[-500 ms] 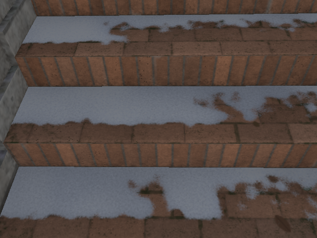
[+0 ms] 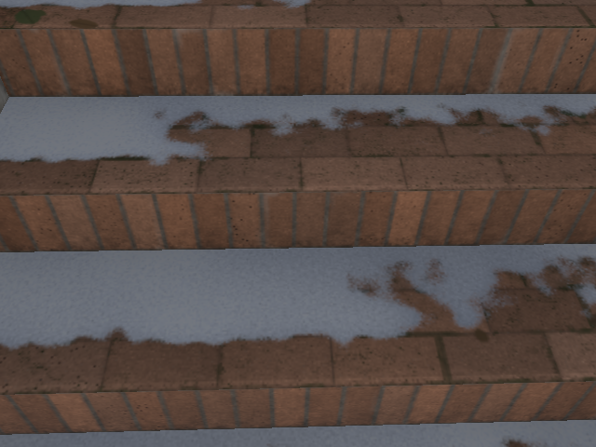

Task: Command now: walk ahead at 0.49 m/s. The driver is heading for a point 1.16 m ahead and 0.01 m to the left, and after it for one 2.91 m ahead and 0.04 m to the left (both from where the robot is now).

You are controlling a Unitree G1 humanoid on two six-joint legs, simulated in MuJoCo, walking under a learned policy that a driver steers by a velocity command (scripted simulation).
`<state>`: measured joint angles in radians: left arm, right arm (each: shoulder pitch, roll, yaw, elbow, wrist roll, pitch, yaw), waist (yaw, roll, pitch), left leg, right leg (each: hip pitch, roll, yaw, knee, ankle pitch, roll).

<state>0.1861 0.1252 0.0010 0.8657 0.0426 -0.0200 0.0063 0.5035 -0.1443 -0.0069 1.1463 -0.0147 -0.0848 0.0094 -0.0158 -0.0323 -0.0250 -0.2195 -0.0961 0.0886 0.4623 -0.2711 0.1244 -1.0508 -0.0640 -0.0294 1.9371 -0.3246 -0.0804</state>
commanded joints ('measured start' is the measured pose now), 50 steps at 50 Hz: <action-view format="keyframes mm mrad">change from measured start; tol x64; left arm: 1 -231 -45 -39 -211 -7 -9 31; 50 101 -97 -19 -156 -14 -37 1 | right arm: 1 61 -98 9 -6 -4 -26 -5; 50 -150 52 -5 -72 -12 -44 4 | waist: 1 1 92 200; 50 115 0 127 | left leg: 1 25 372 -410 -312 -289 141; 6 38 267 -278 -367 -10 88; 12 267 339 -89 63 1804 85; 15 -308 -16 -132 1185 205 -22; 27 -1126 51 -62 1756 15 26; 38 -218 -13 161 656 -181 81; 42 35 404 -1003 -188 -652 244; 50 -281 246 -227 -119 -42 35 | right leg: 1 -468 -8 7 346 -106 -17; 12 642 151 -186 -823 -89 -87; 15 958 -245 1018 -1613 -337 -305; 34 1013 -133 76 -1928 555 -106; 38 1094 -197 -11 -1446 1823 -123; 41 480 189 17 -374 249 -8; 50 -74 41 125 36 233 -83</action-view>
